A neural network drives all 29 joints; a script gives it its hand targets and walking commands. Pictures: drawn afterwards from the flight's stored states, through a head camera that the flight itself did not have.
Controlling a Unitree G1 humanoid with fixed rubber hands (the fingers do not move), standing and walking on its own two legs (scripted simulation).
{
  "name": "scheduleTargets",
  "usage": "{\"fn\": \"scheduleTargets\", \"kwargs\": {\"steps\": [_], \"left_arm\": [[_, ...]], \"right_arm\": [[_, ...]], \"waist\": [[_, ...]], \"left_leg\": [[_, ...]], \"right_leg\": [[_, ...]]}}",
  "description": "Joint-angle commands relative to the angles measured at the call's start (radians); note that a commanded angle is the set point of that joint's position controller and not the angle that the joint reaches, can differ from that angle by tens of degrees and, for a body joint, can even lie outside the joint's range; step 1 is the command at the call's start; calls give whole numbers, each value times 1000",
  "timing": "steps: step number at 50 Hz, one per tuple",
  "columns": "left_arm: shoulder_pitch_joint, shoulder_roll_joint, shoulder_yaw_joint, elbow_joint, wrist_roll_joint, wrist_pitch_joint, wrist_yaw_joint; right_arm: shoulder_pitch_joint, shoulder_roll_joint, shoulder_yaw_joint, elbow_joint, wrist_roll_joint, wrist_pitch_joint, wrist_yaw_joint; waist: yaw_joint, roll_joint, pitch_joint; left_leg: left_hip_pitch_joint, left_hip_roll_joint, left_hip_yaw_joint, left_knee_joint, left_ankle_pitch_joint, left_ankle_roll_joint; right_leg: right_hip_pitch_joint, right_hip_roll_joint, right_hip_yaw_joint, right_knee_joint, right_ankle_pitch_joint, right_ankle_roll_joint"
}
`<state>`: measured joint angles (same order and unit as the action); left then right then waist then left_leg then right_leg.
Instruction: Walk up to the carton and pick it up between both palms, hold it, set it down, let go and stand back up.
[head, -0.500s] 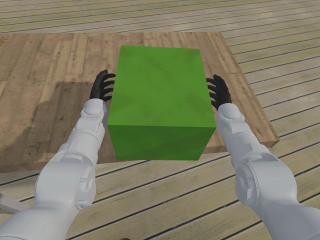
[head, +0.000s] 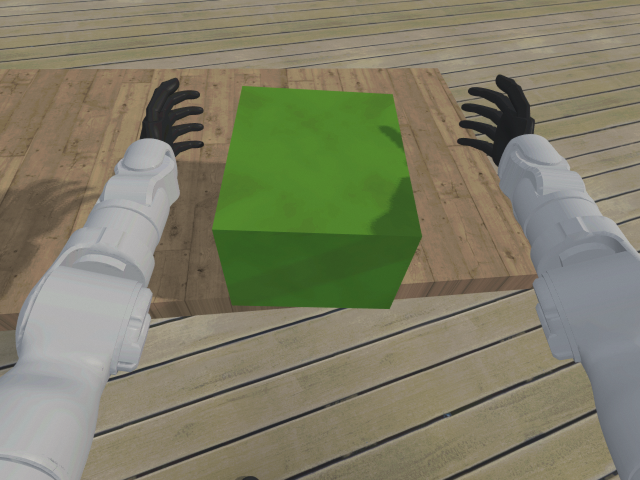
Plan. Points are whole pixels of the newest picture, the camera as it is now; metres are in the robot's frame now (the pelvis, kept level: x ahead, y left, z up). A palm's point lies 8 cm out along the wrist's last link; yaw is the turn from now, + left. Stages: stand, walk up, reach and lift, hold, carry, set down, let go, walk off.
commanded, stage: set down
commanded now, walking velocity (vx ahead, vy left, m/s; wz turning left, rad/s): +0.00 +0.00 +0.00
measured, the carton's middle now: (315, 196) +0.48 +0.05 +0.05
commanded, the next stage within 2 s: none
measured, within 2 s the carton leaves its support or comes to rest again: neither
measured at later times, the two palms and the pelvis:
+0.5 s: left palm (143, 168) +0.41 +0.25 +0.15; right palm (519, 172) +0.44 -0.19 +0.17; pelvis +0.01 +0.01 +0.01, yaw +1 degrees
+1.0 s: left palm (130, 234) +0.34 +0.25 +0.11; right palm (509, 222) +0.40 -0.19 +0.13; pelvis +0.02 +0.00 +0.01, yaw +2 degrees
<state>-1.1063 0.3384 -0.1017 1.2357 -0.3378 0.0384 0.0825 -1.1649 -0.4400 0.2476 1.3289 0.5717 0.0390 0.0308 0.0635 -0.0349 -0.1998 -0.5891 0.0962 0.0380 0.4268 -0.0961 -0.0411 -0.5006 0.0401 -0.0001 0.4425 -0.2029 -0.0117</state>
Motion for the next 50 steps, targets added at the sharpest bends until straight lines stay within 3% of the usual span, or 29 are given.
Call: {"fn": "scheduleTargets", "kwargs": {"steps": [1, 6, 9, 14, 17, 20, 21, 22, 24, 28, 30, 33, 38, 40, 44, 46, 50], "left_arm": [[-550, 193, 15, -200, -22, -2, 9], [-510, 185, 51, -274, 9, 106, -7], [-410, 162, 83, -337, 53, 189, -29], [-192, 128, 148, -494, 142, 301, -54], [-61, 108, 187, -623, 179, 343, -62], [-18, 124, 221, -784, 182, 357, -56], [-292, 214, 232, -791, 175, 335, -36], [-344, 224, 211, -768, 147, 318, -2], [-341, 184, 162, -818, 99, 305, 45], [-248, 162, 174, -732, 82, 348, 38], [-157, 145, 197, -665, 116, 373, 6], [-29, 140, 253, -689, 185, 401, -35], [215, 80, 308, -968, 251, 444, -75], [306, 56, 317, -1086, 264, 464, -86], [361, 21, 278, -1259, 223, 479, -81], [386, 24, 265, -1356, 203, 465, -64], [433, 46, 276, -1444, 179, 438, -24]], "right_arm": [[-507, -128, -70, -184, -23, -1, -12], [-503, -181, -127, -217, -69, 40, -57], [-435, -186, -127, -234, -70, 72, -78], [-252, -157, -89, -283, -36, 112, -71], [-136, -132, -84, -373, -34, 121, -55], [-83, -116, -115, -523, -42, 118, -48], [-334, -108, -184, -589, -80, 124, -48], [-364, -107, -206, -598, -93, 134, -38], [-331, -103, -222, -637, -94, 152, -18], [-275, -115, -221, -592, -102, 196, -15], [-214, -109, -208, -546, -120, 204, -30], [-119, -112, -197, -542, -136, 194, -66], [90, -94, -192, -693, -134, 151, -112], [179, -83, -202, -773, -130, 140, -123], [286, -69, -254, -900, -139, 144, -114], [349, -60, -280, -981, -140, 145, -99], [420, -41, -296, -1122, -140, 144, -71]], "waist": [[9, 24, -583], [-41, 31, -617], [-53, 40, -563], [-33, 62, -406], [-14, 60, -333], [-1, 53, -276], [7, 23, -266], [11, 39, -242], [7, 62, -312], [16, 38, -411], [11, -5, -406], [-1, -34, -392], [-44, 3, -302], [-61, 36, -240], [-100, 109, -136], [-99, 144, -157], [-69, 133, -187]], "left_leg": [[340, -77, 11, 24, 64, 32], [451, -77, 2, 47, 193, 6], [540, -80, -4, 42, 293, -7], [648, -82, -3, 4, 397, -6], [662, -87, 4, -21, 415, 3], [654, -97, 12, -34, 383, 4], [523, -103, 21, -49, 178, 25], [483, -98, 17, -63, 50, 36], [543, -76, -2, -59, -15, 38], [594, -68, -11, -26, 54, 50], [601, -78, -2, -30, 92, 58], [602, -94, 10, -43, 200, 63], [706, -110, 16, -54, 439, 20], [722, -112, 15, -59, 451, 5], [756, -108, 10, -51, 394, -20], [764, -104, 3, -41, 373, -27], [759, -95, -4, -59, 286, -10]], "right_leg": [[83, 0, -27, -31, 225, 53], [116, 13, -39, -35, 405, 68], [160, 20, -45, -62, 469, 81], [245, 35, -47, -112, 422, 81], [298, 39, -42, -132, 373, 70], [300, 41, -43, -142, 322, 69], [183, 30, -57, -151, 169, 67], [109, 23, -49, -154, 34, 54], [37, 13, -36, -163, -46, 33], [96, 6, -27, -154, 69, 36], [179, 4, -21, -151, 156, 53], [321, 8, -10, -133, 338, 76], [421, 39, -43, -122, 555, 87], [426, 40, -50, -137, 552, 81], [312, 44, -67, -173, 378, 51], [282, 38, -62, -177, 317, 38], [254, 24, -50, -178, 251, 31]]}}
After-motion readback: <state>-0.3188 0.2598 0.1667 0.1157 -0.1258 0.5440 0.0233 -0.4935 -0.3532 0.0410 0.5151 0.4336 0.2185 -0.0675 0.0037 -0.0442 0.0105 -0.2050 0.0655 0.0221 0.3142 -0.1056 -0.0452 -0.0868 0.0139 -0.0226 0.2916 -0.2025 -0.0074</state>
